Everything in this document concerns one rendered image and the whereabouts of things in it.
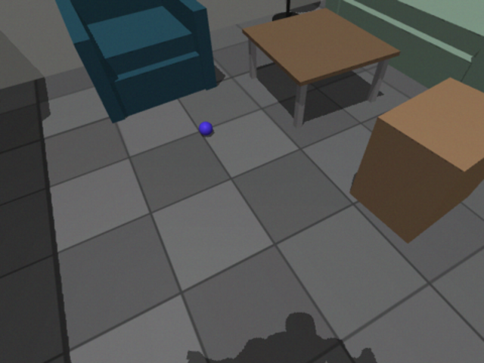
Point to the sofa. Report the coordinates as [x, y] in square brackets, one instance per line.
[437, 39]

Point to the floor lamp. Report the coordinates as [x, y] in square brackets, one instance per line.
[284, 14]

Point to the coffee table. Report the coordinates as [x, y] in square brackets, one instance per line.
[317, 45]

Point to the armchair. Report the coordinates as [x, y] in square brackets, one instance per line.
[140, 54]

